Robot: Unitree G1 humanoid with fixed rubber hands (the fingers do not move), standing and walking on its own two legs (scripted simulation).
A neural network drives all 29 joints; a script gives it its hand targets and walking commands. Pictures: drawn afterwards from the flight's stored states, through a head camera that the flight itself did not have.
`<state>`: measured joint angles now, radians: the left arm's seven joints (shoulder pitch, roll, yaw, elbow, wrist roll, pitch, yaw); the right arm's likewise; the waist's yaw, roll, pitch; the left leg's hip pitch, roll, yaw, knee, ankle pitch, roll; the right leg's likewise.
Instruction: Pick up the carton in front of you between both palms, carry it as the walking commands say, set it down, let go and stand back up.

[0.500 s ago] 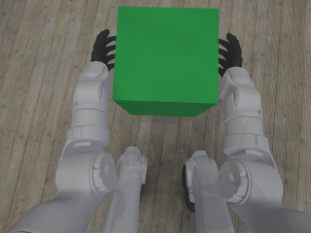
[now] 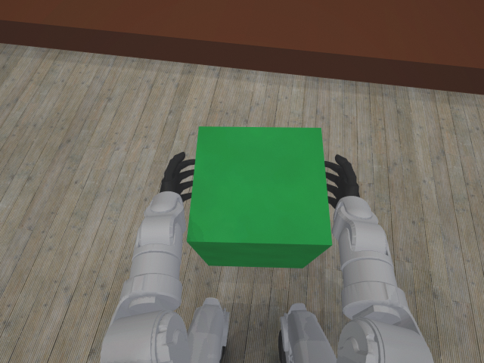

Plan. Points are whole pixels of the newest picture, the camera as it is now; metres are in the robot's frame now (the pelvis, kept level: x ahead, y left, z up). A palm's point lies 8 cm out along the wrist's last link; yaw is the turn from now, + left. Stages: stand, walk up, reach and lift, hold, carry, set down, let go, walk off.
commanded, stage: reach and lift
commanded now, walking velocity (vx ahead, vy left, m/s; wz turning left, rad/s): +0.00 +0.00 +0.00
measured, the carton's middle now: (257, 206) +0.41 +0.01 -0.10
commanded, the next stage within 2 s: hold in 1.58 s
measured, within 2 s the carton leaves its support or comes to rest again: neither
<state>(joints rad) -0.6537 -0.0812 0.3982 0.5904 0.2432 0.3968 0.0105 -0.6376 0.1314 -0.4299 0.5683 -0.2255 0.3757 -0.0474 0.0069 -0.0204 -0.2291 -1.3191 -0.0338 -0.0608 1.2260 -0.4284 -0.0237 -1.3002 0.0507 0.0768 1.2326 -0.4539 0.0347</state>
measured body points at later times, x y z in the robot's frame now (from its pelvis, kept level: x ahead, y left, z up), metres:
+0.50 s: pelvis +0.04 +0.00 +0.11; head +0.05 +0.00 +0.56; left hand +0.36 +0.15 +0.11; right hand +0.36 -0.15 +0.11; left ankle +0.07 +0.13 -0.61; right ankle +0.06 -0.13 -0.61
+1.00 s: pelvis +0.03 +0.00 +0.12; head +0.02 +0.00 +0.57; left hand +0.35 +0.15 +0.14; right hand +0.35 -0.15 +0.15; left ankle +0.07 +0.13 -0.61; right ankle +0.06 -0.13 -0.61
